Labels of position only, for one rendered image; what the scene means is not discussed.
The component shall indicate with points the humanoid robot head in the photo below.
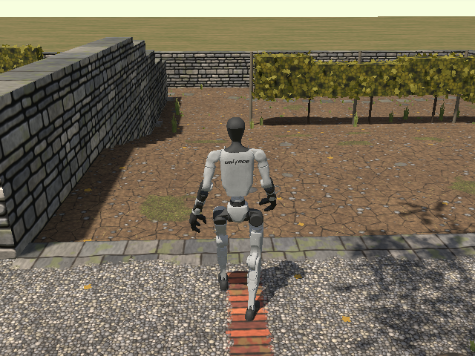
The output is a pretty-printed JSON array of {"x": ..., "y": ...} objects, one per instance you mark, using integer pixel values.
[{"x": 235, "y": 127}]

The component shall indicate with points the robot left upper arm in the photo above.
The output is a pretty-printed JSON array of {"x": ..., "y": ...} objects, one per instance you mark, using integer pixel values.
[{"x": 209, "y": 169}]

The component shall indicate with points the right robot hand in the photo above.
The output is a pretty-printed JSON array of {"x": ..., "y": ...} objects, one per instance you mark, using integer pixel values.
[{"x": 265, "y": 201}]

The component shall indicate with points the left robot forearm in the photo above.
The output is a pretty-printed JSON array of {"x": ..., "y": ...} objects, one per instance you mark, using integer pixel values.
[{"x": 200, "y": 200}]

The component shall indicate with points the left robot hand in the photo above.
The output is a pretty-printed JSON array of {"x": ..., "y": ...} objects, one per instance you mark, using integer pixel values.
[{"x": 193, "y": 221}]

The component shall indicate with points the robot right upper arm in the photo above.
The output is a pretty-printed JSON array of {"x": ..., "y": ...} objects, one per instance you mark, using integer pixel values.
[{"x": 263, "y": 167}]

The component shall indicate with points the right robot forearm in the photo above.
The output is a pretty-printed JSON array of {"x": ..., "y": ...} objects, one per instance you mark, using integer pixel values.
[{"x": 270, "y": 192}]

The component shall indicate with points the robot right thigh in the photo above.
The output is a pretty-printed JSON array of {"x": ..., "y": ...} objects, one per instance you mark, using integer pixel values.
[{"x": 255, "y": 218}]

